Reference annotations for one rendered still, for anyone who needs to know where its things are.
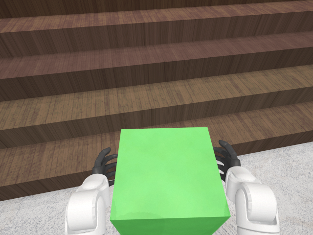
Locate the robot left forearm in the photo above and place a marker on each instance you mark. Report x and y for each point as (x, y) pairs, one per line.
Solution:
(85, 211)

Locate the robot left hand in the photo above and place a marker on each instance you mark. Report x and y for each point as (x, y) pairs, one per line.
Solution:
(101, 168)

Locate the carton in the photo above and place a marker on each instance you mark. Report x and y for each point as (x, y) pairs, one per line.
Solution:
(167, 182)

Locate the robot right forearm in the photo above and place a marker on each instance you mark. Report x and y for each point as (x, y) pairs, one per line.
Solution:
(255, 203)

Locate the robot right hand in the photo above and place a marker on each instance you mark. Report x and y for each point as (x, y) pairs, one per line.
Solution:
(230, 159)

